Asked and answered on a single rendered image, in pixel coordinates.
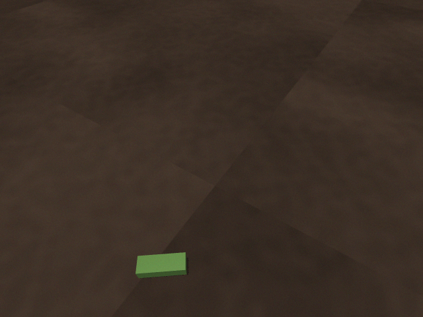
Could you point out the carton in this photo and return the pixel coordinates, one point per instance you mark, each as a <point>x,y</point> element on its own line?
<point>159,265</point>

